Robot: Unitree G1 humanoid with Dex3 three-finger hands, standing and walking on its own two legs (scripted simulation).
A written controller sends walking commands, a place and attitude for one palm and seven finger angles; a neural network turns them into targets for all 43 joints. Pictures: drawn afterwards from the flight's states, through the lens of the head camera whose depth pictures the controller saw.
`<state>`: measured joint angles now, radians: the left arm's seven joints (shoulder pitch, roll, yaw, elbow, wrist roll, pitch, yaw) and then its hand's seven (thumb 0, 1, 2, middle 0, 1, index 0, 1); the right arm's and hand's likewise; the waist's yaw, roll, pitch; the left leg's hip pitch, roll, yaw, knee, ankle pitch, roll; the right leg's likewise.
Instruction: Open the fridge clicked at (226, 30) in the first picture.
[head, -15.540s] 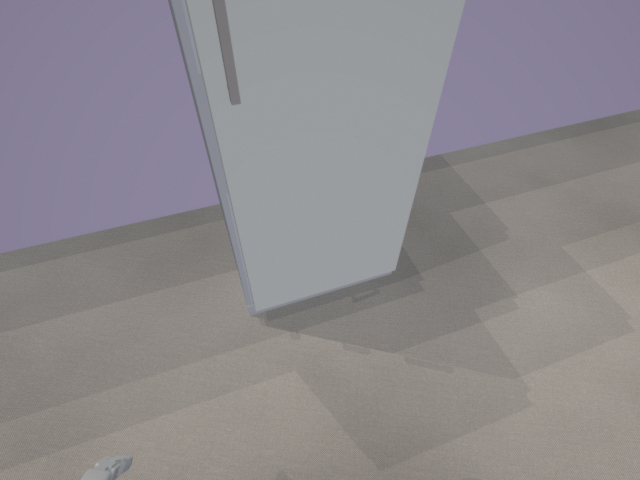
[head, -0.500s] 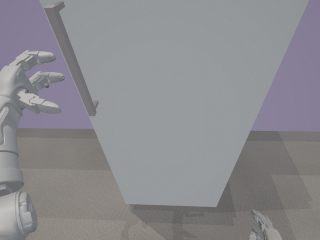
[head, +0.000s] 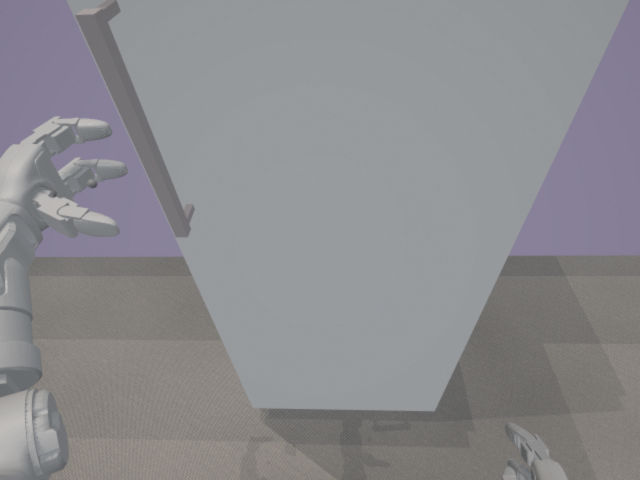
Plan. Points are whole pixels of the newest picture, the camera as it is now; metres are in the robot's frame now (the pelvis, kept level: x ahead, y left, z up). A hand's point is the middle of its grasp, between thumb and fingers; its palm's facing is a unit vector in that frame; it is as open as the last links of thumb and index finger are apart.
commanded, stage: move the hooked fingers beside the handle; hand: left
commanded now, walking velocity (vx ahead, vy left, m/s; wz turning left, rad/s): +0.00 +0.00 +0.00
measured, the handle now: (152, 138) +0.43 +0.21 +0.24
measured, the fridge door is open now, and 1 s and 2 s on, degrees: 0 0 0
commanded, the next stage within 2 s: none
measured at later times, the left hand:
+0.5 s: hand (91, 189) +0.35 +0.25 +0.23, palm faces +0.09 -0.99 -0.06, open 14.0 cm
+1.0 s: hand (84, 182) +0.37 +0.27 +0.23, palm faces +0.12 -0.99 -0.07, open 14.0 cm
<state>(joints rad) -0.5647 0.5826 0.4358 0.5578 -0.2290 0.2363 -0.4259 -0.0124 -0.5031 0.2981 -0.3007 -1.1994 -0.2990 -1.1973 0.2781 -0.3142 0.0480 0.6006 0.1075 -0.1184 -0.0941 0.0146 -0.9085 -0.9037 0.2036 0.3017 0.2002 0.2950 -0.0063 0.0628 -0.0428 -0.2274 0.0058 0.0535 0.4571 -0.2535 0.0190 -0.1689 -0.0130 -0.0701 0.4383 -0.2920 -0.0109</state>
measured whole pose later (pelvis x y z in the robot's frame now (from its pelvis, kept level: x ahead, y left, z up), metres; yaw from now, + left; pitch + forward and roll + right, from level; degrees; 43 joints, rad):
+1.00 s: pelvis -0.01 -0.01 +0.00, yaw +0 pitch +0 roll +0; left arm -0.57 0.60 0.47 0.59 -0.21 0.20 -0.39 -0.01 -0.50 0.30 -0.30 -1.20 -0.30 -1.20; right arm 0.31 -0.32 0.05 0.62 0.11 -0.11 -0.10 0.02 -0.91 -0.90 0.20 0.30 0.20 0.29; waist -0.02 0.06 -0.03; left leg -0.21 0.02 0.05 0.44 -0.23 0.01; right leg -0.16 0.00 -0.07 0.43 -0.28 -0.03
